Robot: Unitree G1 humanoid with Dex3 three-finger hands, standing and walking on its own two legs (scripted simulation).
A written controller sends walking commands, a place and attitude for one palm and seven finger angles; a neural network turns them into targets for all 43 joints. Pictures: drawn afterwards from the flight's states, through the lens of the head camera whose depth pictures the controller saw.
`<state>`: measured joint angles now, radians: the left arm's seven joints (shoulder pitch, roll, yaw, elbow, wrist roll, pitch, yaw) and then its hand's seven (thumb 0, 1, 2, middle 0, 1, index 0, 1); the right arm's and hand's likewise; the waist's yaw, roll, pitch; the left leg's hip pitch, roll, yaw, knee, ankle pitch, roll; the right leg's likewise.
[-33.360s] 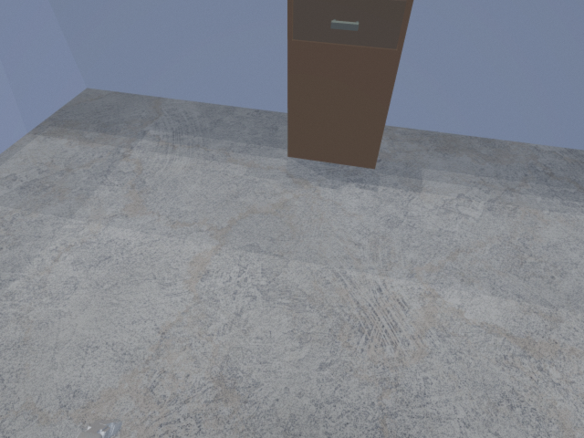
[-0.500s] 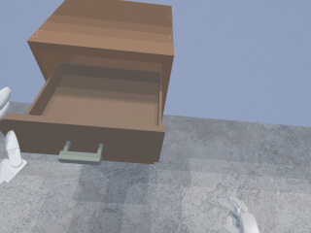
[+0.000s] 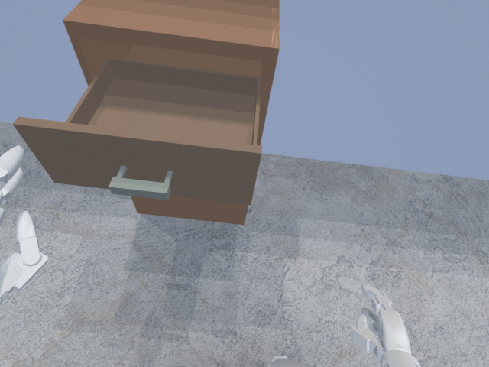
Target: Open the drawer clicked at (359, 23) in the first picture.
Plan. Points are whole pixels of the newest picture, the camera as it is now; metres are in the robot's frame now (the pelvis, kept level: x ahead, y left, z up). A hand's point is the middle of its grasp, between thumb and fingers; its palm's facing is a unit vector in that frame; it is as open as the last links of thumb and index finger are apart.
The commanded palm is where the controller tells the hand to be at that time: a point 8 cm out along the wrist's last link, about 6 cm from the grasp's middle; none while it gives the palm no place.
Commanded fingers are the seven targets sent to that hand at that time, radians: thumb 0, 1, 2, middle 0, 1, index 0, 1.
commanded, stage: stop stepping back and stand still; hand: left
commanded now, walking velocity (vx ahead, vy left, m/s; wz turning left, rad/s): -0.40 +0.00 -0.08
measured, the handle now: (143, 180) +0.44 +0.23 -0.03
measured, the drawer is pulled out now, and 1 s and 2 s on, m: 0.30 0.30 0.30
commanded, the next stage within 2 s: let the arm hang, fingers relaxed in 0.72 s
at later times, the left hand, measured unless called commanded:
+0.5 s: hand out of the picture +0.09 +0.22 +0.16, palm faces +0.36 -0.82 -0.44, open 7.4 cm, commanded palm +0.04 +0.26 +0.18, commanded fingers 0.00 0.90 0.90 -0.20 -0.30 -0.20 -0.30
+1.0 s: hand out of the picture +0.06 +0.21 -0.08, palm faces +0.11 -0.94 -0.34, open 7.4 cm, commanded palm none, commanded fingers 0.00 0.90 0.90 -0.20 -0.30 -0.20 -0.30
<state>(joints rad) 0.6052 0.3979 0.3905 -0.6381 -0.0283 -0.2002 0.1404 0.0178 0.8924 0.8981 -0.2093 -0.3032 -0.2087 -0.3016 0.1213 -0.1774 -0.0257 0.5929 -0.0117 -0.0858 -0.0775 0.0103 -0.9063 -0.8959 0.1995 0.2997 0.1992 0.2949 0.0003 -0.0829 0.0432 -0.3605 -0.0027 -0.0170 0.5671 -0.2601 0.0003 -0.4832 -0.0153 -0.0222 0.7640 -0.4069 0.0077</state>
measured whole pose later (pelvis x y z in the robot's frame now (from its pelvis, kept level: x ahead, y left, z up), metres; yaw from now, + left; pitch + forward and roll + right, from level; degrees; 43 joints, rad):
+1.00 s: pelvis -0.09 -0.01 +0.00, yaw +2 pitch +0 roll +1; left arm 0.31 0.23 0.08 0.43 0.05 0.05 0.02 0.01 0.91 0.90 -0.20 -0.30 -0.20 -0.30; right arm 0.18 -0.23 0.01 0.81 -0.02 -0.03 0.00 0.01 -0.91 -0.90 0.20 0.30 0.20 0.30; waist -0.01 0.02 -0.03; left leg -0.27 -0.04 0.02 0.59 -0.32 0.03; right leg -0.34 -0.04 -0.04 0.62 -0.29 0.00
